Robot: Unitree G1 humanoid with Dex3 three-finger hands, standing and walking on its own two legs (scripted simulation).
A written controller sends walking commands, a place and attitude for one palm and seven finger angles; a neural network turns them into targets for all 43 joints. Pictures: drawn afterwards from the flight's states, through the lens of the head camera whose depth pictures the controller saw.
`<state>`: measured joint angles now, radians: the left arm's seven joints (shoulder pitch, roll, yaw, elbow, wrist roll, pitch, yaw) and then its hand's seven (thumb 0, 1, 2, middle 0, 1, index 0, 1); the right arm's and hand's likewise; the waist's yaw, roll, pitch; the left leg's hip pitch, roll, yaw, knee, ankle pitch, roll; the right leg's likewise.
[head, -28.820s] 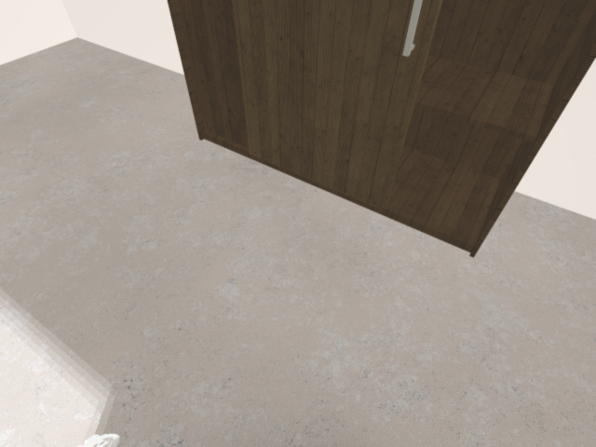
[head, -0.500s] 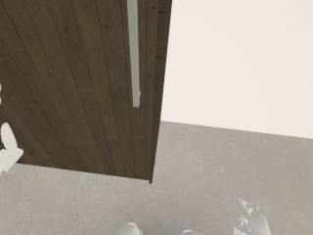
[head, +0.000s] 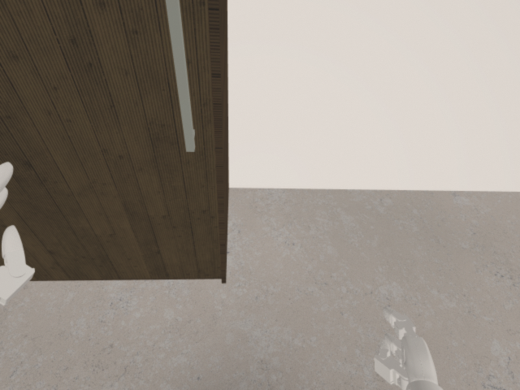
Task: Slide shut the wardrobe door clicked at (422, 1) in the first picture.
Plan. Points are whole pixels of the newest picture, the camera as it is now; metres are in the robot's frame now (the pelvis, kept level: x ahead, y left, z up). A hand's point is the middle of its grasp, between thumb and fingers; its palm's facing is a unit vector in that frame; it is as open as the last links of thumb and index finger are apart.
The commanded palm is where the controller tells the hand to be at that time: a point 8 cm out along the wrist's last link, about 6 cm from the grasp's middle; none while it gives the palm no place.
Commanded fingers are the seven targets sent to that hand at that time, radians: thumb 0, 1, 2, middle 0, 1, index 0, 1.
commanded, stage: stop stepping back and stand still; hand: left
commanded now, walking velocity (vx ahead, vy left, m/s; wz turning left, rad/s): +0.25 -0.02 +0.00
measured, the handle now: (183, 76) +0.62 +0.18 +0.17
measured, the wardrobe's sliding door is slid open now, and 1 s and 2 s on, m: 0.00 0.00 0.00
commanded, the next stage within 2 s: let the arm hang, fingers relaxed in 0.52 s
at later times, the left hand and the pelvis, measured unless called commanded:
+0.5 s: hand out of the picture +0.12 +0.25 +0.18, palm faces +0.46 -0.78 -0.43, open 7.4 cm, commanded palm +0.06 +0.30 +0.18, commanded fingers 0.00 0.90 0.90 -0.20 -0.30 -0.20 -0.30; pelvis -0.07 +0.00 +0.00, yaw +1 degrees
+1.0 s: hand out of the picture -0.09 +0.20 -0.18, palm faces +0.06 -0.98 -0.17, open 7.0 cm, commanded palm none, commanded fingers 0.00 0.90 0.90 -0.20 -0.30 -0.20 -0.30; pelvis -0.08 +0.02 +0.00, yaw +4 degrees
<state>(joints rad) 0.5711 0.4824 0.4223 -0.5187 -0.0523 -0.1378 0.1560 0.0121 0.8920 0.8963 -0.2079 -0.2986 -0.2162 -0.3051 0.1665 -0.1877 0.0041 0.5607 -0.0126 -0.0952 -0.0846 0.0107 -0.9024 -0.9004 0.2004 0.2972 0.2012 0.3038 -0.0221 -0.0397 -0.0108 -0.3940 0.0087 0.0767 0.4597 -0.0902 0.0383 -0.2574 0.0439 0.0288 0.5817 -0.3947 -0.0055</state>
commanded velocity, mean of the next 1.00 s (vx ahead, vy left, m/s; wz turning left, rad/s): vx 0.09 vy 0.00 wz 0.00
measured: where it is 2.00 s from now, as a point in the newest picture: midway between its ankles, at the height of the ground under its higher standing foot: outside the picture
